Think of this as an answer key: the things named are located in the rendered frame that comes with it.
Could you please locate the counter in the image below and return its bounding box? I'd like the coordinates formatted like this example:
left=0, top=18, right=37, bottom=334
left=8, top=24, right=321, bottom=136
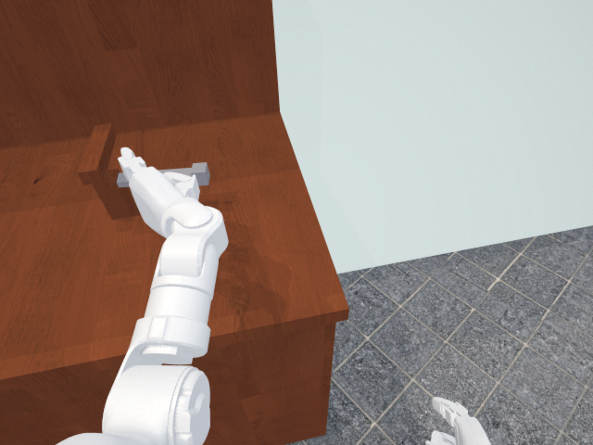
left=0, top=0, right=349, bottom=445

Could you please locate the robot left hand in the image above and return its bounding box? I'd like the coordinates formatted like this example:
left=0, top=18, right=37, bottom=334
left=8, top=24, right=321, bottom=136
left=118, top=147, right=200, bottom=237

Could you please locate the tap lever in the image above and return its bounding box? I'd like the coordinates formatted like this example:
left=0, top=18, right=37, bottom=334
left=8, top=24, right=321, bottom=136
left=117, top=162, right=210, bottom=187

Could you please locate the robot right hand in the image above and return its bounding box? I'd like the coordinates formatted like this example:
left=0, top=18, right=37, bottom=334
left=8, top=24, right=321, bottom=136
left=425, top=397, right=491, bottom=445

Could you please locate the robot left forearm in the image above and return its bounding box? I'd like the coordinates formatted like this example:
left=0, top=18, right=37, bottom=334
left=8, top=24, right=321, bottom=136
left=102, top=197, right=228, bottom=432

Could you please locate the robot left upper arm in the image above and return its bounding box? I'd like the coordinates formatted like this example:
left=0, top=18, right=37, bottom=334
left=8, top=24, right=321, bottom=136
left=56, top=365, right=210, bottom=445

